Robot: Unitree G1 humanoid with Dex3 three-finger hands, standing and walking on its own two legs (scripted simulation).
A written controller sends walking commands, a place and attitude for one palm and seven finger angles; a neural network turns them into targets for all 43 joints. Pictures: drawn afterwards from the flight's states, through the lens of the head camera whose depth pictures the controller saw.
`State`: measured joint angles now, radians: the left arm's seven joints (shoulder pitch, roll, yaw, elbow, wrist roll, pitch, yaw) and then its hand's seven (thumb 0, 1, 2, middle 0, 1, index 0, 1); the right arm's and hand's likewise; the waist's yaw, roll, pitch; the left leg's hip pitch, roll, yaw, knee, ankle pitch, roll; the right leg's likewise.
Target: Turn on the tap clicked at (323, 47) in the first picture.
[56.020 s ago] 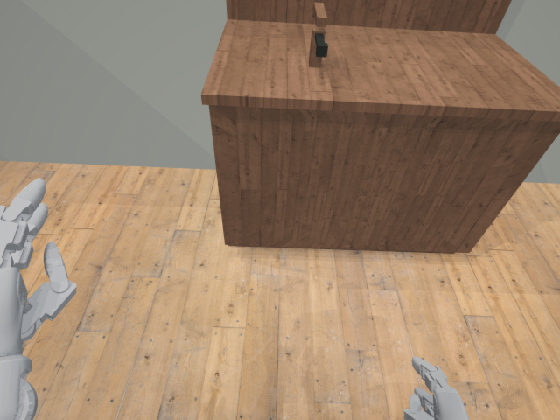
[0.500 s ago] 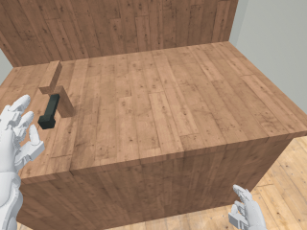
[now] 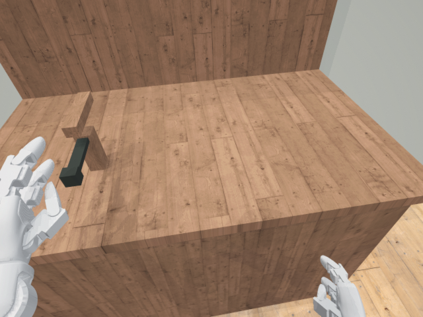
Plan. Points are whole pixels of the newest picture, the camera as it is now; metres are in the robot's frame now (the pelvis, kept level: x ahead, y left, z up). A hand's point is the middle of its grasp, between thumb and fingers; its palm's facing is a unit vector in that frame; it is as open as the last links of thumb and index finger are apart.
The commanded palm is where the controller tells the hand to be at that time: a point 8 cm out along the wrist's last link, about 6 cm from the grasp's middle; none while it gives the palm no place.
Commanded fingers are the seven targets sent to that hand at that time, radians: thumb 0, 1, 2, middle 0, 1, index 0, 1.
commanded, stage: turn the palm inward beside the body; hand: left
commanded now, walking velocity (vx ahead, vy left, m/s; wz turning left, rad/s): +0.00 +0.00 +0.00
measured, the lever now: (71, 176) +0.30 +0.31 +0.14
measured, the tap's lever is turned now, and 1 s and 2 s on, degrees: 1 1 1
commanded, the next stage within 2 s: reach beside the lever's end, fingers flat in 1.08 s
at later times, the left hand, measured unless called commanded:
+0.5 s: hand (45, 226) +0.16 +0.24 +0.20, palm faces +0.47 -0.87 -0.16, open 7.4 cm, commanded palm +0.11 +0.28 +0.20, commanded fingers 0.00 0.90 0.90 -0.20 -0.30 -0.20 -0.30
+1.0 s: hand (61, 222) +0.17 +0.22 +0.20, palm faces +0.47 -0.88 -0.13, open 7.4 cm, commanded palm +0.12 +0.27 +0.20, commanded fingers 0.00 0.90 0.90 -0.20 -0.30 -0.20 -0.30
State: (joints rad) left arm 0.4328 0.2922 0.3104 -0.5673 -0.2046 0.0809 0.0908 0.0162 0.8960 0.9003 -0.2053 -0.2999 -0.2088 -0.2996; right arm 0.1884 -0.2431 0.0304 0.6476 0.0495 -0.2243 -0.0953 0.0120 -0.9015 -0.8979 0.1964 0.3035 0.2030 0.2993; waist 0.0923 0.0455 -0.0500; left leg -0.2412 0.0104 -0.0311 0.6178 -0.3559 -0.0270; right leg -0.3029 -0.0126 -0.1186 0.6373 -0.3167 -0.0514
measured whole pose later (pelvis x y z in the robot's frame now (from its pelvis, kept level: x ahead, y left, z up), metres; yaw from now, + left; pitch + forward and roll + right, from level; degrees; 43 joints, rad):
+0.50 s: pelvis -0.02 +0.01 +0.00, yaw +0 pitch -5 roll +0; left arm 0.40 0.27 0.28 -0.67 -0.23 0.33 0.17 0.02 0.90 0.90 -0.20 -0.30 -0.21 -0.30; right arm 0.14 -0.23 0.08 0.67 0.06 -0.20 -0.11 0.01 -0.90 -0.90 0.20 0.30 0.21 0.30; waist 0.10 0.06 -0.03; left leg -0.19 0.00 -0.03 0.60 -0.33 -0.01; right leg -0.24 -0.02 -0.12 0.60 -0.28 -0.04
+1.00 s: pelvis -0.01 +0.00 +0.00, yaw +1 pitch -5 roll +0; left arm 0.40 0.25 0.28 -0.69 -0.27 0.38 0.17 0.02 0.90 0.90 -0.20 -0.30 -0.21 -0.30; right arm 0.13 -0.25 0.07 0.67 0.07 -0.21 -0.11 0.01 -0.90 -0.90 0.20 0.30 0.20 0.30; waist 0.10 0.07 -0.03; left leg -0.17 0.02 -0.05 0.57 -0.32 -0.03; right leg -0.21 0.00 -0.14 0.57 -0.28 -0.06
